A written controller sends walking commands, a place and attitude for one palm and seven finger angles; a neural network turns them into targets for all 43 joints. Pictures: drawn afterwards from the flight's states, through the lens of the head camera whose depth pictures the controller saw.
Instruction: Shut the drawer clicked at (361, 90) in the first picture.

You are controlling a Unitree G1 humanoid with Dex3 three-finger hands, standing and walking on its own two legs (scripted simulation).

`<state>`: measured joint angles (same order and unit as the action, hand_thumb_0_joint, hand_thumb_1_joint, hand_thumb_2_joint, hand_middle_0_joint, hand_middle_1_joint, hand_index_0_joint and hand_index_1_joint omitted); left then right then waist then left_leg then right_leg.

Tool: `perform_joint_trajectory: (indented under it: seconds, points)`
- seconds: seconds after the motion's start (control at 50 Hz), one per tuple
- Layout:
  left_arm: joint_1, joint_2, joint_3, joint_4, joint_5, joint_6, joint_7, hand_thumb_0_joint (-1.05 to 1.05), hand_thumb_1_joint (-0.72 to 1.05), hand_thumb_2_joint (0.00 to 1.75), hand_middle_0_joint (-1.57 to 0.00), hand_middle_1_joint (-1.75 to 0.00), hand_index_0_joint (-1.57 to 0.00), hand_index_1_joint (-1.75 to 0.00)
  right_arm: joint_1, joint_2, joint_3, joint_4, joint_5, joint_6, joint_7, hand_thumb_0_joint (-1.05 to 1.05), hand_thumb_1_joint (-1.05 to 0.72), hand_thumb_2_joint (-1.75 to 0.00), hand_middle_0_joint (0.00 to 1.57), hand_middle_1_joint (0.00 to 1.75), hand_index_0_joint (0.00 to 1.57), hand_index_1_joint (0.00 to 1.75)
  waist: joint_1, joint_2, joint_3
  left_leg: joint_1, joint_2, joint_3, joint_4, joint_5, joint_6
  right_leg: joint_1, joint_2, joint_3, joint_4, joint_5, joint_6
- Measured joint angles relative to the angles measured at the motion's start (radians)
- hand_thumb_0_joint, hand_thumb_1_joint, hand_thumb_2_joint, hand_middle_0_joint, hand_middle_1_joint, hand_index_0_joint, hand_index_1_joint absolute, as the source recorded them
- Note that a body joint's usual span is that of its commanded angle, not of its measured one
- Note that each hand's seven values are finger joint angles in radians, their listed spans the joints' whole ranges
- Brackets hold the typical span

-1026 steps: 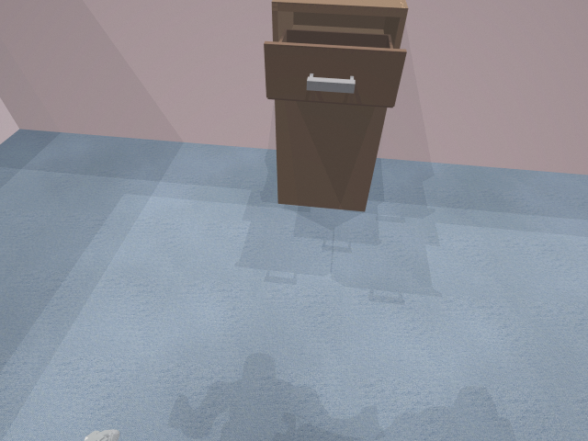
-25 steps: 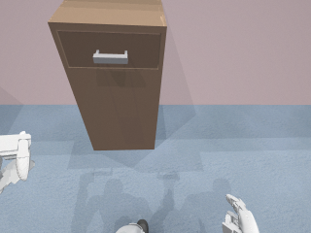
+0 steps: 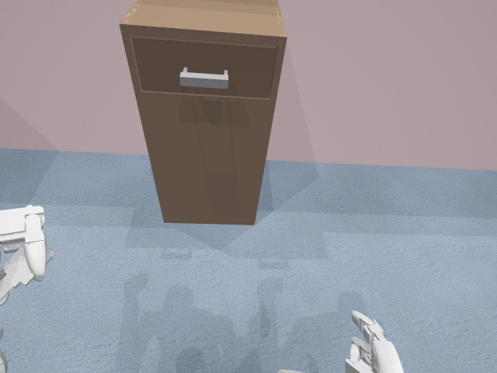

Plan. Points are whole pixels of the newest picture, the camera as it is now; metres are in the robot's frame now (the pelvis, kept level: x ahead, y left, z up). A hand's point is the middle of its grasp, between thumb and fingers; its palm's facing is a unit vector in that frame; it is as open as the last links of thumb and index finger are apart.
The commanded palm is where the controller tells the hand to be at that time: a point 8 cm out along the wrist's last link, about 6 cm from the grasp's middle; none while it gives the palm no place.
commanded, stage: stop stepping back and stand still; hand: left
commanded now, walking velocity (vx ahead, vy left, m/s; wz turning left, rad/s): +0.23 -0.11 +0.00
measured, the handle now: (205, 76) +0.86 +0.15 +0.03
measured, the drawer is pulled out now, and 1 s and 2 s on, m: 0.00 0.00 0.00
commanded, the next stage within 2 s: let the arm hang, fingers relaxed in 0.76 s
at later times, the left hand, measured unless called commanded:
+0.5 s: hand (78, 238) +0.22 +0.21 +0.18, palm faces +0.37 -0.81 -0.45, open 3.2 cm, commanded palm +0.17 +0.26 +0.18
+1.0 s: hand (97, 308) +0.22 +0.24 -0.02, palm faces +0.09 -0.89 -0.44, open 3.1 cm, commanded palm none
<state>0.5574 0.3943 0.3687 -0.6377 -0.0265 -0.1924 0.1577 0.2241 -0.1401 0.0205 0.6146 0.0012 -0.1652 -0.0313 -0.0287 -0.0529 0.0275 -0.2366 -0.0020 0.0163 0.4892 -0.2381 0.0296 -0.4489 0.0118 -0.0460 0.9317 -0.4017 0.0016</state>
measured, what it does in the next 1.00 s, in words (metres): steps on the spot: right foot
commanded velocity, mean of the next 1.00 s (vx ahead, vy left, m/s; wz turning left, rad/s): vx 0.02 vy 0.00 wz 0.00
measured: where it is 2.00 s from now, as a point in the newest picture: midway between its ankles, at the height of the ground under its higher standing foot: outside the picture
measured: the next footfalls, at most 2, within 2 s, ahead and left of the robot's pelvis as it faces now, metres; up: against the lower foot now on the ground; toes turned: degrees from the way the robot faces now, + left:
right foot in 0.16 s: +0.05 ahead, -0.11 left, +0.00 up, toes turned -5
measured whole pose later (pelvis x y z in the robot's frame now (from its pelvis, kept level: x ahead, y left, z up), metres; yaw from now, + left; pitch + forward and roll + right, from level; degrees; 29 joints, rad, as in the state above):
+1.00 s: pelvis +0.02 +0.01 -0.01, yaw +0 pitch +0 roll -1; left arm 0.34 0.32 0.11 0.20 0.03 -0.02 0.02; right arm 0.14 -0.29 -0.02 0.74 0.00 -0.03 0.01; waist 0.00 0.08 -0.02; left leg -0.34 0.00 0.05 0.62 -0.28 0.04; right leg -0.26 -0.02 -0.09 0.59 -0.33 -0.01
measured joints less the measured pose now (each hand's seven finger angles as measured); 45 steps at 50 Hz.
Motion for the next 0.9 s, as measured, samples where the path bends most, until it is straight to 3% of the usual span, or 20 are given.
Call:
perform_joint_trajectory:
  seconds: [0.1, 0.16, 0.18, 0.22, 0.28, 0.34, 0.4, 0.48, 0.58, 0.7, 0.8, 0.86, 0.9]
  points:
    - [0.129, 0.042, 0.023, -0.028, -0.001, -0.038, -0.013, 0.01, 0.89, 0.9, -1.4, -1.6, -1.41, -1.6, 0.02, 0.015, 0.016, -0.026, -0.006, 0.04, 0.005, 0.01, -0.9, -0.9, 0.21, 0.3, 0.21, 0.3, 0.002, 0.056, -0.035, 0.002, 0.028, 0.017, -0.028, 0.009, -0.009, 0.052, -0.006, -0.057, -0.189, 0.018, -0.009]
    - [0.137, 0.064, 0.045, 0.042, -0.002, -0.022, -0.009, 0.01, 0.89, 0.9, -1.4, -1.6, -1.41, -1.6, 0.033, 0.002, 0.011, -0.027, -0.007, 0.077, -0.012, 0.01, -0.9, -0.9, 0.21, 0.3, 0.21, 0.3, 0.008, 0.082, -0.056, -0.04, 0.028, 0.018, 0.047, -0.041, -0.013, 0.172, -0.005, -0.057, -0.359, -0.024, -0.029]
    - [0.124, 0.062, 0.047, 0.068, -0.001, -0.015, -0.008, 0.01, 0.89, 0.9, -1.4, -1.6, -1.41, -1.6, 0.029, -0.008, 0.006, -0.022, -0.005, 0.088, -0.015, 0.01, -0.9, -0.9, 0.21, 0.3, 0.21, 0.3, 0.017, 0.09, -0.056, -0.072, 0.031, 0.018, 0.107, -0.09, -0.011, 0.178, 0.0, -0.053, -0.393, 0.034, -0.049]
    - [0.082, 0.026, 0.029, 0.116, -0.007, -0.001, -0.01, 0.01, 0.89, 0.9, -1.4, -1.6, -1.41, -1.6, 0.007, -0.037, -0.009, 0.01, -0.003, 0.108, -0.019, 0.01, -0.9, -0.9, 0.21, 0.3, 0.21, 0.3, 0.032, 0.109, -0.031, -0.131, 0.027, -0.004, 0.281, -0.155, -0.01, 0.173, 0.006, -0.059, -0.376, 0.138, -0.064]
    - [0.05, -0.039, -0.009, 0.152, -0.005, 0.008, -0.01, 0.01, 0.89, 0.9, -1.4, -1.6, -1.41, -1.6, 0.004, -0.072, -0.027, 0.058, 0.002, 0.112, -0.019, 0.01, -0.9, -0.9, 0.21, 0.3, 0.21, 0.3, 0.041, 0.098, -0.015, -0.175, 0.014, -0.002, 0.427, -0.167, -0.018, 0.202, 0.001, -0.061, -0.375, 0.108, -0.058]
    - [0.062, -0.073, -0.035, 0.112, 0.0, 0.004, -0.005, 0.01, 0.89, 0.9, -1.4, -1.6, -1.41, -1.6, 0.018, -0.089, -0.032, 0.059, 0.001, 0.102, -0.029, 0.01, -0.9, -0.9, 0.21, 0.3, 0.21, 0.3, 0.036, 0.057, -0.011, -0.133, 0.024, 0.029, 0.312, -0.129, -0.013, 0.23, -0.009, -0.059, -0.384, 0.091, -0.056]
    - [0.068, -0.06, -0.044, 0.033, 0.0, -0.021, 0.0, 0.01, 0.89, 0.9, -1.4, -1.6, -1.41, -1.6, 0.026, -0.108, -0.044, 0.031, -0.003, 0.075, -0.042, 0.01, -0.9, -0.9, 0.21, 0.3, 0.21, 0.3, 0.024, 0.045, 0.002, -0.047, 0.037, 0.022, 0.093, -0.015, -0.004, 0.24, 0.001, -0.072, -0.348, 0.059, -0.05]
    - [0.051, 0.002, 0.002, 0.012, 0.002, -0.053, 0.001, 0.01, 0.89, 0.9, -1.4, -1.6, -1.41, -1.6, 0.001, -0.09, -0.052, 0.009, 0.001, 0.059, -0.044, 0.01, -0.91, -0.9, 0.2, 0.3, 0.2, 0.3, 0.028, 0.009, 0.007, -0.028, 0.024, 0.045, 0.085, -0.035, -0.026, 0.243, -0.013, -0.043, -0.334, 0.044, -0.034]
    - [0.055, 0.025, 0.045, 0.064, -0.006, -0.064, -0.006, 0.01, 0.89, 0.9, -1.4, -1.6, -1.41, -1.6, -0.03, -0.072, -0.037, -0.023, 0.013, 0.054, -0.026, 0.01, -0.91, -0.9, 0.2, 0.3, 0.2, 0.3, 0.013, 0.064, 0.005, -0.03, 0.047, 0.034, 0.053, -0.023, -0.036, 0.272, 0.016, -0.052, -0.434, 0.09, -0.052]
    - [0.102, -0.014, -0.008, 0.106, -0.018, -0.032, -0.019, 0.01, 0.89, 0.9, -1.4, -1.6, -1.41, -1.6, -0.045, -0.056, -0.019, -0.022, 0.017, 0.092, -0.017, 0.01, -0.9, -0.9, 0.21, 0.3, 0.2, 0.3, 0.016, 0.073, 0.009, -0.019, 0.042, 0.034, 0.025, -0.021, -0.035, 0.276, 0.015, -0.041, -0.456, 0.098, -0.045]
    - [0.111, -0.021, -0.034, 0.078, -0.014, -0.007, -0.02, 0.01, 0.89, 0.9, -1.4, -1.6, -1.41, -1.6, -0.037, -0.05, -0.012, -0.024, 0.012, 0.105, -0.029, 0.01, -0.9, -0.9, 0.21, 0.3, 0.2, 0.3, 0.038, 0.052, 0.025, 0.004, 0.031, 0.045, 0.0, -0.007, -0.027, 0.292, 0.004, -0.032, -0.467, 0.104, -0.035]
    - [0.094, -0.009, -0.027, 0.057, -0.014, -0.012, -0.014, 0.01, 0.89, 0.9, -1.4, -1.6, -1.41, -1.6, -0.038, -0.051, -0.011, -0.027, 0.011, 0.103, -0.033, 0.01, -0.9, -0.9, 0.21, 0.3, 0.21, 0.3, 0.044, 0.049, 0.029, 0.008, 0.03, 0.045, -0.003, -0.001, -0.023, 0.299, 0.003, -0.032, -0.479, 0.115, -0.031]
    - [0.003, 0.009, -0.082, 0.203, 0.02, -0.022, -0.056, 0.01, 0.89, 0.9, -1.4, -1.6, -1.41, -1.6, -0.049, -0.082, -0.026, 0.02, 0.013, 0.07, 0.009, 0.01, -0.9, -0.9, 0.21, 0.3, 0.2, 0.3, 0.05, 0.072, 0.004, -0.037, 0.023, 0.037, 0.036, -0.002, -0.016, 0.262, -0.006, -0.042, -0.446, 0.112, -0.025]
